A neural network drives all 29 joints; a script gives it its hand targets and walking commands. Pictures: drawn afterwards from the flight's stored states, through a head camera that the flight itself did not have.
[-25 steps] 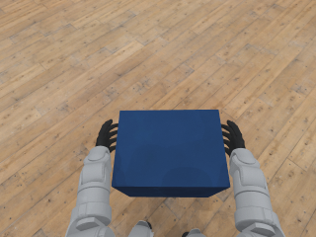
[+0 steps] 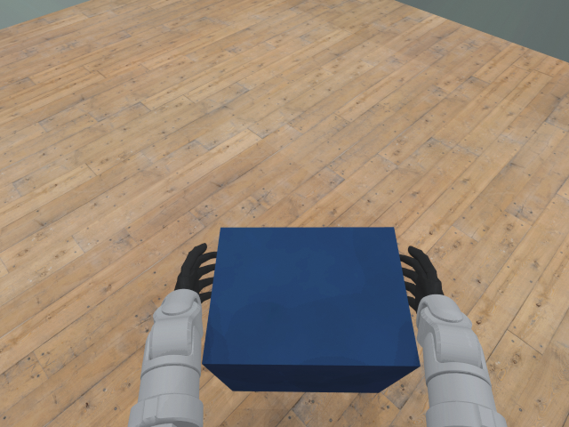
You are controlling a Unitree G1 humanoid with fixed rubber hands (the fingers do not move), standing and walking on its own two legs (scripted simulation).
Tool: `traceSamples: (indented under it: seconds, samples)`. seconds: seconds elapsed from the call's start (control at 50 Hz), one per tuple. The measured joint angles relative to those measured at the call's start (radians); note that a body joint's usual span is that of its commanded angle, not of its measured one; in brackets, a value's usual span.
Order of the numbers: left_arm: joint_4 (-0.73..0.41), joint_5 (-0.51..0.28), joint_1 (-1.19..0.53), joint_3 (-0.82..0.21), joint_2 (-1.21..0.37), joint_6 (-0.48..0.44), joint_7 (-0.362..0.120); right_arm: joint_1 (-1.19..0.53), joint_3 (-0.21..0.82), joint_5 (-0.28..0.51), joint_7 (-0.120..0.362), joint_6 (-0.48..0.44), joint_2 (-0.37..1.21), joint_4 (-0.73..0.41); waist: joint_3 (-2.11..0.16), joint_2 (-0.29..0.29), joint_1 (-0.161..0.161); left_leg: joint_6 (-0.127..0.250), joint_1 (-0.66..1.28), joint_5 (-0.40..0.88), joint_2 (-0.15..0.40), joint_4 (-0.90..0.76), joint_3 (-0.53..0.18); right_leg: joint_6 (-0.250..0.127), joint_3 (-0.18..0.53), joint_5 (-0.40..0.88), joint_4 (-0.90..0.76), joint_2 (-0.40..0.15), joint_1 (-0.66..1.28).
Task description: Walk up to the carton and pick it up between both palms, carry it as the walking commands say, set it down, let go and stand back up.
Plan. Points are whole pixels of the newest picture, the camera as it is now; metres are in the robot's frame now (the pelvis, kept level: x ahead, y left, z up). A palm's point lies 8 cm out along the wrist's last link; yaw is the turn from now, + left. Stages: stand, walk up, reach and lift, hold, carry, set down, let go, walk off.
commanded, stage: reach and lift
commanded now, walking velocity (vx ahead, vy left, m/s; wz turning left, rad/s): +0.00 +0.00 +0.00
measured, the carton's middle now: (305, 316) +0.32 +0.01 -0.08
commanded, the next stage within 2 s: hold in 1.68 s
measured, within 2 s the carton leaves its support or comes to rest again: neither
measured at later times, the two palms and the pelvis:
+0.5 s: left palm (179, 290) +0.30 +0.18 +0.05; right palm (451, 295) +0.31 -0.17 +0.05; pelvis +0.01 +0.00 +0.02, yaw +0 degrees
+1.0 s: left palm (185, 287) +0.30 +0.17 +0.06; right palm (469, 304) +0.29 -0.18 +0.07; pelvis +0.00 +0.00 +0.02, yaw +0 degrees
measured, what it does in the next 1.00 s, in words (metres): stands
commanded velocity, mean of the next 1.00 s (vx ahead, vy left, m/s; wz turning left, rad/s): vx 0.00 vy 0.00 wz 0.00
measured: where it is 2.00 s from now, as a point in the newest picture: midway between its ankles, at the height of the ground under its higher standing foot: outside the picture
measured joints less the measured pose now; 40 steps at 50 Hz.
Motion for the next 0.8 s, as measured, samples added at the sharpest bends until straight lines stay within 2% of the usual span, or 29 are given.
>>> traceSamples:
  seconds: [0.46, 0.66, 0.8]
  samples:
    - [-0.140, -0.024, 0.117, -0.068, 0.002, 0.169, 0.003, 0.101, 0.078, 0.009, 0.004, 0.177, 0.002, -0.133, 0.055, 0.005, -0.001, 0.004, 0.385, 0.030, 0.010, -0.174, 0.010, -0.009, 0.008, 0.032, -0.168, -0.014, 0.378]
    - [-0.203, -0.020, 0.128, -0.084, -0.001, 0.243, -0.002, 0.116, 0.087, 0.012, 0.010, 0.252, 0.005, -0.198, 0.095, 0.003, -0.006, 0.004, 0.479, 0.039, 0.014, -0.207, 0.009, -0.012, 0.003, 0.042, -0.203, -0.015, 0.473]
    - [-0.205, -0.010, 0.109, -0.083, -0.003, 0.266, -0.008, 0.104, 0.080, 0.002, 0.016, 0.278, 0.005, -0.212, 0.119, 0.007, -0.017, 0.003, 0.495, 0.042, 0.014, -0.206, 0.005, -0.012, -0.004, 0.049, -0.212, -0.015, 0.496]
